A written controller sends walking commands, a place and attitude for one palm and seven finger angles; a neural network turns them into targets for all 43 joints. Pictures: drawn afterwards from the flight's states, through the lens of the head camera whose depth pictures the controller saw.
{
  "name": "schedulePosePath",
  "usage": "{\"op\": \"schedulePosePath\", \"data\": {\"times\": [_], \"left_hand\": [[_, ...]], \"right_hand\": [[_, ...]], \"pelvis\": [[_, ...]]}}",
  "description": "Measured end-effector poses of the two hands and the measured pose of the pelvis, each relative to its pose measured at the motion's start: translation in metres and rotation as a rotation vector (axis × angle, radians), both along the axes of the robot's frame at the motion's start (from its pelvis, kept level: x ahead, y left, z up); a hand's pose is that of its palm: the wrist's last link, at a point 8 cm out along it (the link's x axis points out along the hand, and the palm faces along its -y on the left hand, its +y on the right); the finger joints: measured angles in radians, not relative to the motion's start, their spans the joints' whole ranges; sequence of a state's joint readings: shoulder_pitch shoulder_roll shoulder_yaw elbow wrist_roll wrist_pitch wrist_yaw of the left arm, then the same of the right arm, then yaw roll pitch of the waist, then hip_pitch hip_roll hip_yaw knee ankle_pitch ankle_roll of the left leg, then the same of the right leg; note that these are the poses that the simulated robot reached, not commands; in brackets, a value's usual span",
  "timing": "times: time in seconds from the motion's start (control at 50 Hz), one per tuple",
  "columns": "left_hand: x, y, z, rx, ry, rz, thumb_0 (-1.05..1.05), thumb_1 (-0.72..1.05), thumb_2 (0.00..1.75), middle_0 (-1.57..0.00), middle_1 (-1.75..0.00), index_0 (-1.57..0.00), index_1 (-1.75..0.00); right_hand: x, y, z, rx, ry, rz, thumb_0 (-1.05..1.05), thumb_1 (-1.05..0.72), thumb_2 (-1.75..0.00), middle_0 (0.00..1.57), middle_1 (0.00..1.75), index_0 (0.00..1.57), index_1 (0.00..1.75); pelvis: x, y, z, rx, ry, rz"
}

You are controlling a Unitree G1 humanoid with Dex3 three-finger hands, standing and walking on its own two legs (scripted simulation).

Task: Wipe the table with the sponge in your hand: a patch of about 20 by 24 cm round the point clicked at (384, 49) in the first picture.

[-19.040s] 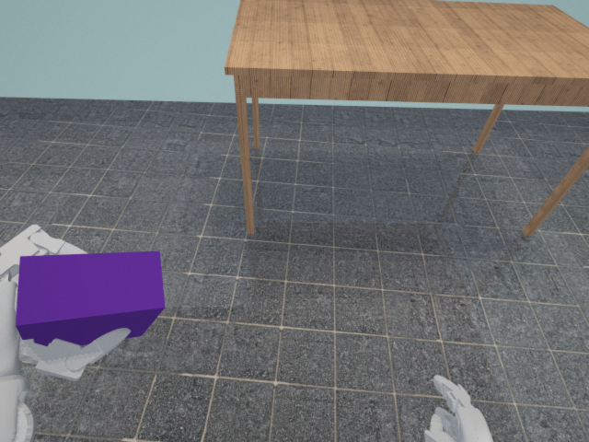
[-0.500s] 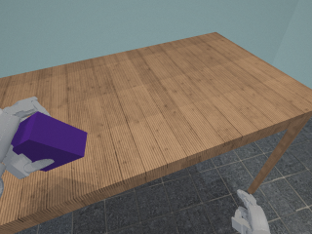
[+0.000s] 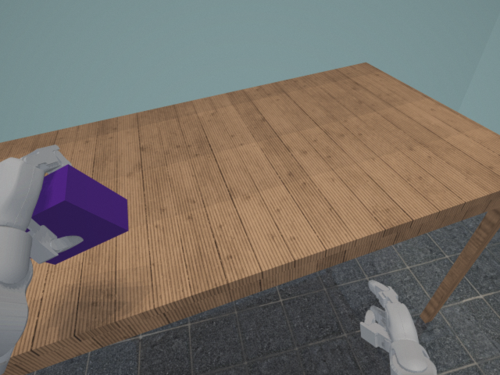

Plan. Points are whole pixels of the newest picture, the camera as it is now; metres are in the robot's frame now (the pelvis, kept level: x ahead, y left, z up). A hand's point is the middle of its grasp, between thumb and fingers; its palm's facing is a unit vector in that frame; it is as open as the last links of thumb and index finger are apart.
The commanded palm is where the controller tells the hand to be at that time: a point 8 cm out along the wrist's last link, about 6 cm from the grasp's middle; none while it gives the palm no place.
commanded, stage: turn the palm down, sponge in hand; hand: left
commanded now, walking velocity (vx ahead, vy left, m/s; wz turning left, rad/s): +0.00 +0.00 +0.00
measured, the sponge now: (71, 223) +0.25 +0.30 +0.17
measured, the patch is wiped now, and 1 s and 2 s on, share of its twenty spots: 0.00 0.00 0.00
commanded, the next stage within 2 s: move the sponge above the wiping area in 0.86 s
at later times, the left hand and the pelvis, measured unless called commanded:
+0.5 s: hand (29, 199) +0.24 +0.33 +0.22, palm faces +0.34 -0.11 -0.93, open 9.9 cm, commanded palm +0.18 +0.30 +0.26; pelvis +0.00 +0.02 +0.01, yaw +1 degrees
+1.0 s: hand (78, 220) +0.24 +0.28 +0.18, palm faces +0.18 -0.17 -0.97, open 9.9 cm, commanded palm +0.20 +0.28 +0.26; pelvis +0.00 +0.00 +0.01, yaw +0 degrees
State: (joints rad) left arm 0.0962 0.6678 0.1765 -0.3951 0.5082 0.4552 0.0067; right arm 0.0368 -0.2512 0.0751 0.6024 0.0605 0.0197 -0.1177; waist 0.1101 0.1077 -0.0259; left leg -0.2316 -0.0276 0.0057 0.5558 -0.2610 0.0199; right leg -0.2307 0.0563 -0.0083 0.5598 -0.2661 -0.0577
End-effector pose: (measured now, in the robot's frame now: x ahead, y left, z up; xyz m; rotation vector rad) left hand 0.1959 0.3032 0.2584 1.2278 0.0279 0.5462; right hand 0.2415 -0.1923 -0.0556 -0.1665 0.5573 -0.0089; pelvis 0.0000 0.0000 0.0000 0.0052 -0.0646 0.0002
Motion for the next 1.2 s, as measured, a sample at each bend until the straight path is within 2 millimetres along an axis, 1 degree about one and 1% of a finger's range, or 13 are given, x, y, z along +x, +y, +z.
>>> {"op": "schedulePosePath", "data": {"times": [0.1, 0.22, 0.32, 0.42, 0.5, 0.6, 0.66, 0.74, 0.86, 0.92, 1.06, 1.12, 1.2], "left_hand": [[-0.003, 0.021, -0.011, -0.035, 0.119, 0.107, 0.00, -0.49, 1.03, -0.75, -1.36, -0.76, -1.36], [0.003, -0.006, -0.043, 0.013, 0.259, -0.035, 0.00, -0.50, 1.03, -0.75, -1.36, -0.76, -1.36], [0.005, -0.016, -0.016, 0.154, 0.152, -0.096, 0.00, -0.50, 1.04, -0.76, -1.36, -0.77, -1.35], [0.007, 0.010, 0.018, 0.145, 0.023, 0.041, 0.00, -0.50, 1.04, -0.76, -1.36, -0.77, -1.36], [0.008, 0.022, 0.009, 0.080, 0.062, 0.116, 0.00, -0.50, 1.04, -0.75, -1.36, -0.76, -1.36], [0.009, 0.001, -0.036, 0.010, 0.212, 0.045, 0.00, -0.50, 1.04, -0.75, -1.36, -0.76, -1.36], [0.009, -0.016, -0.046, 0.042, 0.249, -0.025, 0.00, -0.50, 1.04, -0.76, -1.36, -0.77, -1.36], [0.010, -0.020, -0.025, 0.157, 0.187, -0.031, 0.00, -0.50, 1.04, -0.76, -1.36, -0.77, -1.36], [0.015, 0.000, 0.012, 0.148, 0.078, 0.108, 0.00, -0.50, 1.04, -0.76, -1.36, -0.77, -1.36], [0.018, -0.002, 0.004, 0.087, 0.109, 0.120, 0.00, -0.50, 1.04, -0.76, -1.36, -0.77, -1.36], [0.022, -0.033, -0.044, 0.064, 0.283, -0.008, 0.00, -0.50, 1.04, -0.76, -1.36, -0.76, -1.36], [0.022, -0.035, -0.040, 0.130, 0.271, -0.019, 0.00, -0.50, 1.04, -0.76, -1.36, -0.77, -1.36], [0.020, -0.022, -0.017, 0.189, 0.194, 0.048, 0.00, -0.50, 1.04, -0.76, -1.36, -0.77, -1.36]], "right_hand": [[0.003, 0.020, 0.002, 0.015, 0.004, 0.041, 0.02, -0.90, -0.90, 0.20, 0.30, 0.20, 0.30], [0.009, 0.037, 0.007, -0.016, 0.000, 0.088, 0.02, -0.90, -0.90, 0.20, 0.30, 0.20, 0.30], [0.013, 0.046, 0.010, -0.019, 0.002, 0.102, 0.02, -0.90, -0.90, 0.20, 0.30, 0.20, 0.30], [0.011, 0.043, 0.009, 0.000, 0.030, 0.097, 0.02, -0.90, -0.90, 0.20, 0.30, 0.20, 0.30], [0.011, 0.038, 0.008, 0.012, 0.039, 0.089, 0.02, -0.90, -0.90, 0.20, 0.30, 0.20, 0.30], [0.012, 0.032, 0.006, 0.000, 0.038, 0.084, 0.02, -0.90, -0.90, 0.20, 0.30, 0.20, 0.30], [0.016, 0.030, 0.005, -0.022, 0.035, 0.094, 0.02, -0.90, -0.90, 0.20, 0.30, 0.20, 0.30], [0.021, 0.031, 0.006, -0.024, 0.031, 0.112, 0.02, -0.90, -0.90, 0.20, 0.30, 0.20, 0.30], [0.022, 0.026, 0.006, 0.018, 0.040, 0.103, 0.02, -0.90, -0.90, 0.20, 0.30, 0.21, 0.30], [0.022, 0.021, 0.006, 0.037, 0.030, 0.088, 0.02, -0.90, -0.90, 0.20, 0.30, 0.20, 0.30], [0.021, 0.006, 0.006, 0.004, 0.022, 0.069, 0.02, -0.90, -0.90, 0.20, 0.30, 0.20, 0.30], [0.021, 0.000, 0.005, -0.019, 0.029, 0.072, 0.02, -0.90, -0.90, 0.20, 0.30, 0.20, 0.30], [0.021, -0.004, 0.003, -0.012, 0.039, 0.069, 0.02, -0.90, -0.90, 0.20, 0.30, 0.20, 0.30]], "pelvis": [[-0.006, 0.008, 0.003, -0.001, -0.003, 0.016], [-0.010, 0.016, 0.005, 0.001, -0.014, 0.015], [-0.006, 0.019, 0.006, 0.002, -0.028, 0.003], [-0.004, 0.020, 0.009, -0.001, -0.024, 0.002], [-0.005, 0.019, 0.010, -0.002, -0.009, 0.009], [-0.005, 0.017, 0.009, 0.000, -0.002, 0.009], [-0.003, 0.015, 0.009, 0.003, -0.010, 0.007], [0.002, 0.010, 0.009, 0.003, -0.023, 0.004], [0.004, 0.003, 0.010, 0.002, -0.019, 0.009], [0.003, 0.001, 0.010, 0.002, -0.009, 0.009], [0.003, -0.004, 0.009, 0.009, -0.002, 0.002], [0.004, -0.007, 0.008, 0.011, -0.011, -0.002], [0.006, -0.010, 0.008, 0.010, -0.019, -0.003]]}}
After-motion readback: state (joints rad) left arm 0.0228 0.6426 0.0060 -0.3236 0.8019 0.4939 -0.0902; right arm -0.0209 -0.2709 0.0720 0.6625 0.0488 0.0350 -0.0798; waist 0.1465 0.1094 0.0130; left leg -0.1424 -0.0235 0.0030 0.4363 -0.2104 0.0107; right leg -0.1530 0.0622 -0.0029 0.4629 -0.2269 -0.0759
